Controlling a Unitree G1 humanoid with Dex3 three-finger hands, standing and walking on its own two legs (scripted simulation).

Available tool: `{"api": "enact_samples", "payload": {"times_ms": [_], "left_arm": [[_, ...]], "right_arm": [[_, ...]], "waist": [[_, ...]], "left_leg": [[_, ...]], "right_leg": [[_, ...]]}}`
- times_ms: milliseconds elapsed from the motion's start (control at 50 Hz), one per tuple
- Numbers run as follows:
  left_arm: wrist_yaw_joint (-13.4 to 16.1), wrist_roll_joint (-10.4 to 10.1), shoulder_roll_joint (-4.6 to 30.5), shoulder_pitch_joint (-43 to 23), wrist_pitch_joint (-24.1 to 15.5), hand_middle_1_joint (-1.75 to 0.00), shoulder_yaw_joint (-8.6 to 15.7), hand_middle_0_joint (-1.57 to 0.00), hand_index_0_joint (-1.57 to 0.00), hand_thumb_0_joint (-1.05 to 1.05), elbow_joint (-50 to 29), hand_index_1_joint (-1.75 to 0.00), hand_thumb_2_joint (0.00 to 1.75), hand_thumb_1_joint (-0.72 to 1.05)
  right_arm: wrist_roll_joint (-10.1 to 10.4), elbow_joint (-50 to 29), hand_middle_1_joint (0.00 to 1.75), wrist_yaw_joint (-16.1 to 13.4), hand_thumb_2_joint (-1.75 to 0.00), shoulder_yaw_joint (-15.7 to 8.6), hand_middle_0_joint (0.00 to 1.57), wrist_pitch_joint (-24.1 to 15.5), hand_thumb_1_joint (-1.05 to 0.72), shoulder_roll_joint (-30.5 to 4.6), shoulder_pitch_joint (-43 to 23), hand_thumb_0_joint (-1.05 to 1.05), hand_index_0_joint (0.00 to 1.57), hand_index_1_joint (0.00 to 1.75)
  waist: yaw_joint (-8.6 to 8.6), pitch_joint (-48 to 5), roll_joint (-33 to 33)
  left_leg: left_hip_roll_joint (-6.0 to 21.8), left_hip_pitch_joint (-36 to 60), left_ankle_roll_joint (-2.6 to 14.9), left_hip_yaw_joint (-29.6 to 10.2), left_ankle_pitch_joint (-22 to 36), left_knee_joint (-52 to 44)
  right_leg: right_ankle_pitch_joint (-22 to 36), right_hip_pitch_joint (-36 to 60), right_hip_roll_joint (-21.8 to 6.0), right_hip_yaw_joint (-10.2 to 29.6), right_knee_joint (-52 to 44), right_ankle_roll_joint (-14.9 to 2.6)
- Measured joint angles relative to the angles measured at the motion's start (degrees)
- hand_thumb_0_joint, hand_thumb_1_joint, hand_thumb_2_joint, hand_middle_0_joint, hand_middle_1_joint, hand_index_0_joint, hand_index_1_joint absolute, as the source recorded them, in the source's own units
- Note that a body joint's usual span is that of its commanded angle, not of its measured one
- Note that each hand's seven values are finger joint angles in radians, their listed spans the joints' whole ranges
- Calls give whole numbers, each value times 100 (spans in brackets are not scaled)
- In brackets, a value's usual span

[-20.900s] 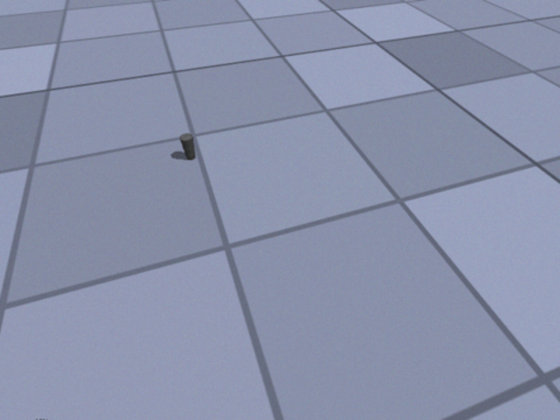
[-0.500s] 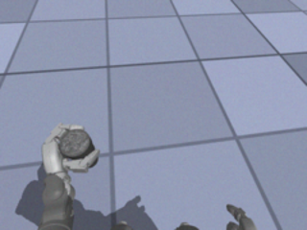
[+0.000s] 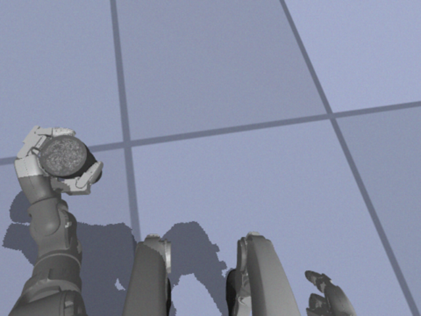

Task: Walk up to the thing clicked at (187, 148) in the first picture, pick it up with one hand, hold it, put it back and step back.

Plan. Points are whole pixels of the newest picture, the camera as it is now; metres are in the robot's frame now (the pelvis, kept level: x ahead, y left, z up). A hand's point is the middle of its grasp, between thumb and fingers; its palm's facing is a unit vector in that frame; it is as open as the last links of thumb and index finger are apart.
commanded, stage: crouch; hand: left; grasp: from the side
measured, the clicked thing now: (78, 165) +0.40 +0.26 -0.06
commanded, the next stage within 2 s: lower in 1.26 s
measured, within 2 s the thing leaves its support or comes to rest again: neither
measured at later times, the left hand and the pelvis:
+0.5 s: hand (90, 179) +0.43 +0.29 -0.22, palm faces +0.39 -0.92 -0.02, open 9.4 cm; pelvis -0.05 +0.01 -0.17, yaw -3 degrees
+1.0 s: hand (98, 181) +0.45 +0.30 -0.31, palm faces +0.39 -0.92 -0.02, open 9.4 cm; pelvis -0.05 +0.01 -0.22, yaw -7 degrees
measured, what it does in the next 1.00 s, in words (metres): lowers itself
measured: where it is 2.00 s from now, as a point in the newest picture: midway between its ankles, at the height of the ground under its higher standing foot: outside the picture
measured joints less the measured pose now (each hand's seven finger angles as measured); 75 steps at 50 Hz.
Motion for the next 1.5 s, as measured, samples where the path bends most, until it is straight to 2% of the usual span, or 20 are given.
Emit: {"api": "enact_samples", "payload": {"times_ms": [160, 380, 580, 800, 1220, 1400, 1500], "left_arm": [[-227, 62, 581, -784, -72, -110, 443, -73, -78, 0, 798, -111, 107, -36], [-523, 252, 1171, -1287, -92, -110, 941, -73, -78, -1, 1312, -112, 109, -36], [-728, 314, 1761, -1661, 3, -111, 1186, -73, -78, -1, 1649, -112, 109, -36], [-692, 422, 2190, -1756, 7, -111, 1463, -72, -77, -1, 1837, -112, 109, -36], [-774, 340, 2772, -1603, -221, -112, 1717, -71, -76, 0, 1996, -113, 109, -34], [-773, 361, 2947, -1564, -304, -112, 1683, -71, -76, 0, 2072, -113, 109, -34], [-716, 291, 3059, -1581, -408, -111, 1675, -72, -77, -1, 2299, -113, 109, -35]], "right_arm": [[-105, 56, 30, 84, -91, 148, 20, 35, -91, -40, -132, 1, 21, 30], [-218, 172, 30, 104, -91, 343, 20, 97, -92, -159, -123, 1, 21, 30], [-361, 150, 30, 110, -90, 669, 20, 148, -91, -240, -125, 1, 21, 30], [-563, 16, 30, 193, -90, 1030, 20, 254, -89, -378, -219, 1, 21, 30], [-866, -269, 30, 275, -90, 1506, 20, 352, -90, -647, -563, 0, 21, 30], [-950, -356, 30, 288, -90, 1670, 20, 377, -90, -686, -694, 0, 21, 30], [-983, -425, 30, 313, -90, 1812, 20, 391, -90, -706, -744, 0, 21, 30]], "waist": [[-161, 128, -56], [-406, 535, -173], [-588, 957, -251], [-727, 1345, -367], [-899, 1908, -651], [-939, 2049, -736], [-978, 2107, -798]], "left_leg": [[-11, -1255, -15, -110, -87, 1139], [-49, -2530, 25, -243, -79, 2533], [-83, -3166, 68, -397, 4, 3340], [-103, -3520, 63, -637, -11, 3925], [-142, -3677, 67, -968, -107, 4509], [-150, -3660, 94, -1055, -121, 4625], [-141, -3649, 112, -1097, -119, 4672]], "right_leg": [[-61, -1230, 2, -25, 1091, -18], [-1, -2444, 5, -39, 2381, 26], [125, -2975, 26, -112, 3051, 89], [180, -3229, 74, -276, 3472, 124], [181, -3233, 145, -509, 3813, 201], [191, -3157, 171, -573, 3846, 243], [216, -3122, 196, -605, 3846, 260]]}}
